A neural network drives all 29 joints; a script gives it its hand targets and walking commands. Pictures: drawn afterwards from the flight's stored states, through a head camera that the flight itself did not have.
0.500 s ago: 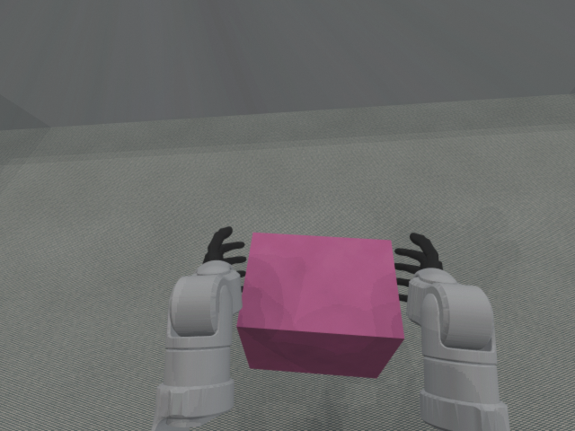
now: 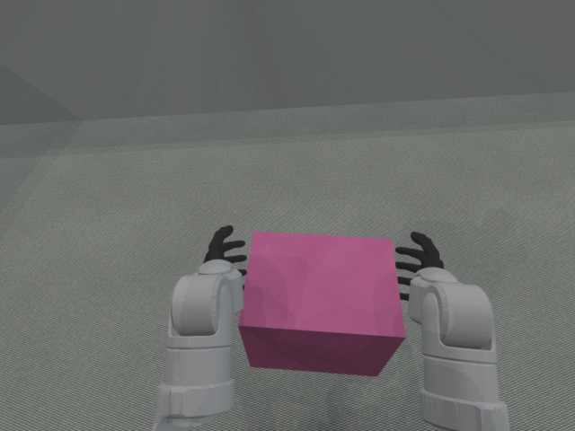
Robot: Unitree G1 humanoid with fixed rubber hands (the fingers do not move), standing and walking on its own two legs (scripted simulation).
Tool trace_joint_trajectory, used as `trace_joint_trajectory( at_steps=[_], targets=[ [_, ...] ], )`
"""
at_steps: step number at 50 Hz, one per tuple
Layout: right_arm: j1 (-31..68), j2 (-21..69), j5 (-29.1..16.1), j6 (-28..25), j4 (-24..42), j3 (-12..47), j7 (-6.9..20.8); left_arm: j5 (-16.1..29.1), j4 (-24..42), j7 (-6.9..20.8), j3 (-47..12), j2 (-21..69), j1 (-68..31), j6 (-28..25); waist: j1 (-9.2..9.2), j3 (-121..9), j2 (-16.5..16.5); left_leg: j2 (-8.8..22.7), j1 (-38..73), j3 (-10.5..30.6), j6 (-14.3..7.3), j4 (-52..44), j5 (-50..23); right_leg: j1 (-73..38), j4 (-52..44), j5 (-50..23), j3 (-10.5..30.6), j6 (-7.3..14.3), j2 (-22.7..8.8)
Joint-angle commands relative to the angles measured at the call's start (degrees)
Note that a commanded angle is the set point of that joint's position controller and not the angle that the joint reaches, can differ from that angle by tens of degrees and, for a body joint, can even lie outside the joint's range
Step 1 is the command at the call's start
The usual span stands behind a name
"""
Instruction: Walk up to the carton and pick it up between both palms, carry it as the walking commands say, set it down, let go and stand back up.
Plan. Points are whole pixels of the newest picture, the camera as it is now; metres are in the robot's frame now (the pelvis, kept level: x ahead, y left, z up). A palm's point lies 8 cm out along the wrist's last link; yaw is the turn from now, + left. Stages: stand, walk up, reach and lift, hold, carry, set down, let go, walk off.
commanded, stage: carry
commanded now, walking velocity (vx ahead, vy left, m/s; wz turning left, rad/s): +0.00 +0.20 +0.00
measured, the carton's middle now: (317, 306) +0.30 +0.00 -0.01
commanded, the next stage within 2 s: none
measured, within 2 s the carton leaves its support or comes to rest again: neither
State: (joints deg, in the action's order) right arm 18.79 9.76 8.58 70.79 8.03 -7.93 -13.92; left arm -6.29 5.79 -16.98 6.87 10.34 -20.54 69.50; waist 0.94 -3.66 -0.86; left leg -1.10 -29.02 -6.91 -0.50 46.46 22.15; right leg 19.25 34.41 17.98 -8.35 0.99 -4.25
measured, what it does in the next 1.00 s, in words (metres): steps to the left: left foot, then right foot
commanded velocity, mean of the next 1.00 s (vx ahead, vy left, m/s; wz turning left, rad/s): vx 0.00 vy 0.20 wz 0.00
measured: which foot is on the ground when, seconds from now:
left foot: up 0.00-0.16, down 0.18-0.46, up 0.48-0.70, down 0.72-1.00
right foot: down 0.00-0.18, up 0.20-0.44, down 0.46-0.72, up 0.74-0.96, down 0.98-1.00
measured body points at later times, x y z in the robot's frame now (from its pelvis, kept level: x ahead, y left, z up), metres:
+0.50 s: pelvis -0.06 +0.14 +0.00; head -0.05 +0.13 +0.45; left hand +0.25 +0.28 +0.08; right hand +0.25 +0.00 +0.07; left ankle +0.00 +0.21 -0.72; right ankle -0.06 +0.04 -0.73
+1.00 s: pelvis -0.11 +0.28 -0.01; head -0.10 +0.27 +0.44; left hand +0.20 +0.43 +0.08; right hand +0.21 +0.15 +0.07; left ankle -0.05 +0.35 -0.73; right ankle -0.12 +0.19 -0.73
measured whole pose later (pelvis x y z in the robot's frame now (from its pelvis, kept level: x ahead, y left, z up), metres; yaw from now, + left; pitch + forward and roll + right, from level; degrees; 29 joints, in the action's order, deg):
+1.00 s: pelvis -0.11 +0.28 -0.01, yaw -1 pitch +4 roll +0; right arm 21.5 10.6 10.0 70.0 7.5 -8.9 -12.4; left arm -5.1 8.4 -18.6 8.1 10.5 -21.0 69.7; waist 2.6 -3.0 -0.4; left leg -0.5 -25.5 -8.6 -3.7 33.7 12.1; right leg 20.0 35.0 18.3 -8.0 1.3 -2.3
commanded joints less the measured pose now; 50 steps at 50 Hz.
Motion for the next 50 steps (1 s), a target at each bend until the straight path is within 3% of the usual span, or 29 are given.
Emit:
trace_joint_trajectory(
  at_steps=[1,3,5,8,9,10,11,13,14,19,21,22,23,24,25,27,30,32,34,35,36,37,38,40,41,46,48,49,50],
  targets=[
    [34.0,59.7,-27.9,-0.5,4.6,38.6,23.4,24.6,2.3,26.9,-34.5,61.2,-28.0,0.1,-1.12,-14.3,8.4,6.2,-5.0,9.8,2.7,7.1,-0.4,-13.0,-13.8,-26.4,16.9,7.6,-20.4],
    [33.2,59.2,-28.7,-0.3,4.0,38.6,23.5,23.9,3.3,26.3,-34.5,60.6,-27.9,0.0,-0.6,-15.5,11.3,3.2,-0.4,4.0,3.7,-0.7,-0.4,-13.7,-8.9,-35.8,9.0,5.0,-15.5],
    [31.1,58.9,-28.6,0.0,2.5,38.3,23.5,22.8,2.6,25.9,-34.4,59.6,-25.2,0.1,0.24,-16.4,14.2,0.9,3.0,0.0,3.9,-6.4,0.7,-14.7,-6.5,-42.9,8.0,4.3,-15.6],
    [29.6,58.9,-28.1,0.4,0.8,38.6,23.8,21.4,1.4,25.5,-35.0,58.7,-23.2,0.2,-0.16,-17.8,12.5,1.1,15.0,-2.5,2.9,-25.6,-11.9,-11.0,-0.6,-33.6,4.8,-1.2,-11.9],
    [29.8,58.6,-27.9,0.4,0.6,38.6,24.1,21.3,1.1,25.3,-35.5,58.4,-23.4,0.1,-0.37,-19.2,8.7,5.9,22.3,2.1,2.1,-27.4,-15.5,-5.2,2.5,-24.0,4.1,-3.3,-10.4],
    [29.0,58.5,-27.7,0.2,-0.7,38.0,24.4,21.5,1.5,25.4,-35.3,58.5,-23.0,0.2,-0.44,-19.2,-5.8,16.1,27.4,14.3,-2.4,-24.2,-37.4,6.0,8.5,-5.6,1.5,-6.8,-4.1],
    [27.1,59.9,-26.6,0.0,-2.2,37.7,24.6,22.4,2.9,25.7,-36.8,59.1,-25.8,0.2,-1.83,-19.3,-16.4,18.0,25.2,15.9,-7.0,-23.3,-41.6,9.7,14.7,16.8,2.0,-5.9,-1.3],
    [29.0,60.5,-26.0,-0.2,-0.3,37.0,24.7,25.0,4.3,25.9,-38.6,60.9,-30.4,-0.1,-1.94,-19.2,-10.5,17.5,23.6,13.8,-10.1,-22.1,-37.1,12.5,26.2,19.0,4.0,-3.1,0.3],
    [29.5,60.7,-25.8,-0.4,1.0,36.4,24.4,26.0,5.3,26.0,-39.0,61.5,-31.3,-0.2,-1.62,-19.0,-9.3,16.8,22.9,13.0,-9.8,-22.5,-31.8,13.1,27.2,16.4,4.2,-2.4,-0.3],
    [28.1,59.2,-24.5,-0.8,2.0,34.7,23.1,27.6,5.3,26.0,-38.0,60.9,-30.0,0.9,-1.07,-19.8,-9.0,14.8,20.9,10.8,-9.4,-24.2,-20.8,5.8,11.8,10.6,1.2,-1.6,1.2],
    [26.7,58.4,-23.9,-0.8,1.2,34.7,22.7,27.3,3.4,26.4,-37.4,60.7,-27.8,1.2,-0.31,-19.7,-6.4,13.3,18.6,8.8,-7.9,-22.3,-18.9,-1.9,-2.4,1.6,0.3,-0.8,1.5],
    [26.1,58.0,-23.6,-0.9,0.7,34.6,22.5,27.1,2.2,26.8,-36.8,60.5,-27.0,1.3,-0.11,-19.6,-3.5,11.6,15.6,7.3,-5.5,-19.7,-16.1,-7.8,-11.0,-3.5,2.6,-0.7,-0.9],
    [26.2,58.0,-23.3,-0.9,-0.2,34.7,22.5,26.5,0.6,27.3,-35.7,60.0,-25.5,1.3,0.37,-19.1,4.3,9.1,6.9,6.0,-1.8,-12.6,-10.9,-15.2,-16.4,-3.2,15.2,1.3,-10.6],
    [29.1,58.4,-23.8,-0.6,2.1,35.7,22.7,25.2,-0.5,27.3,-35.3,60.4,-24.5,0.7,0.53,-14.3,18.2,4.1,-5.3,1.7,1.3,-3.6,4.8,-15.1,-17.7,-16.1,31.1,9.2,-26.5],
    [32.7,58.9,-25.2,-0.7,4.4,37.3,22.7,25.0,-0.4,27.7,-34.4,61.6,-25.3,0.6,0.49,-12.8,14.3,4.8,-6.1,7.1,1.6,6.5,6.1,-13.0,-17.1,-24.3,29.9,12.0,-27.3],
    [34.4,59.6,-27.3,-0.6,4.8,38.1,23.2,24.8,1.8,27.3,-34.2,61.8,-27.5,0.2,-0.56,-14.6,7.4,5.1,-5.2,11.3,2.5,11.4,1.0,-12.1,-15.3,-23.7,20.9,9.4,-22.3],
    [33.6,59.0,-28.5,-0.1,4.0,38.2,23.5,24.0,3.2,26.4,-34.2,60.7,-28.1,0.1,-0.39,-15.6,11.5,3.1,-0.2,4.6,3.8,-0.2,-1.1,-13.1,-9.4,-33.0,8.9,5.2,-15.1],
    [31.7,58.7,-28.5,0.3,2.5,38.0,23.5,22.8,2.1,25.9,-34.1,59.7,-25.2,0.3,0.41,-16.1,14.4,1.1,3.2,0.7,3.8,-6.1,0.7,-13.8,-7.2,-39.8,8.3,4.7,-15.5],
    [30.1,58.9,-28.3,0.6,0.9,38.2,23.6,21.9,1.4,25.6,-34.4,59.0,-24.1,0.4,-0.22,-16.8,15.0,-0.1,9.1,-2.4,3.3,-18.7,-6.4,-13.1,-3.4,-38.0,6.4,1.9,-13.8],
    [30.0,58.7,-28.1,0.6,0.4,38.2,23.8,21.5,1.3,25.5,-34.8,58.7,-23.7,0.4,-0.14,-17.6,12.9,0.9,14.7,-2.1,2.8,-25.4,-10.9,-10.6,-1.0,-32.4,5.5,-0.7,-12.0],
    [30.1,58.5,-28.0,0.6,0.2,38.1,24.1,21.4,1.0,25.4,-35.4,58.5,-23.9,0.3,-0.3,-19.0,8.9,5.5,21.9,2.4,2.1,-27.7,-13.8,-5.4,2.3,-23.6,4.7,-2.8,-10.4],
    [29.3,58.5,-27.8,0.4,-1.2,37.6,24.5,21.6,1.4,25.4,-35.2,58.7,-23.5,0.3,-0.29,-18.9,-5.5,15.7,26.9,15.1,-2.2,-25.2,-33.9,5.9,8.4,-5.6,2.0,-6.4,-4.0],
    [27.6,59.9,-26.7,0.2,-2.6,37.3,24.7,22.5,3.0,25.7,-36.7,59.3,-26.3,0.2,-1.64,-18.7,-16.9,18.2,24.7,17.3,-6.9,-24.3,-38.8,10.0,14.8,16.7,2.1,-5.8,-0.9],
    [29.4,60.5,-26.2,0.0,-0.6,36.6,24.8,25.1,4.2,25.8,-38.3,61.1,-30.7,-0.1,-1.7,-18.9,-10.8,17.2,23.4,14.3,-9.8,-22.5,-35.3,12.5,25.6,18.5,4.3,-3.0,0.4],
    [30.0,60.7,-25.9,-0.2,0.7,36.0,24.6,26.1,5.3,25.9,-38.8,61.7,-31.8,-0.1,-1.38,-18.8,-9.6,16.4,22.9,13.4,-9.4,-22.8,-30.5,13.1,26.1,16.0,4.3,-2.3,-0.3],
    [28.4,59.0,-24.5,-0.7,1.7,34.3,23.1,27.7,5.1,26.0,-37.8,61.1,-30.4,1.0,-0.87,-19.9,-9.2,14.4,21.2,10.9,-9.1,-23.9,-21.8,5.1,10.3,9.7,1.2,-1.7,1.4],
    [26.8,58.1,-23.7,-0.7,0.8,34.2,22.7,27.4,3.1,26.5,-37.1,60.9,-28.2,1.2,-0.11,-19.8,-6.0,12.6,18.9,8.6,-7.1,-21.2,-19.8,-3.2,-5.9,-1.1,0.6,-1.0,1.3],
    [26.2,57.8,-23.5,-0.8,0.3,34.2,22.6,27.1,1.7,26.9,-36.3,60.6,-27.3,1.3,-0.01,-19.7,-2.0,10.7,14.5,7.3,-4.4,-17.5,-16.2,-9.5,-12.7,-4.2,5.3,-0.5,-2.8],
    [26.8,57.9,-23.3,-0.8,0.0,34.5,22.6,25.9,-0.3,27.3,-35.3,60.1,-25.2,1.2,0.67,-18.5,8.4,7.4,2.6,5.3,-0.2,-9.3,-9.2,-16.4,-17.3,-4.8,22.1,3.3,-16.2]
  ],
)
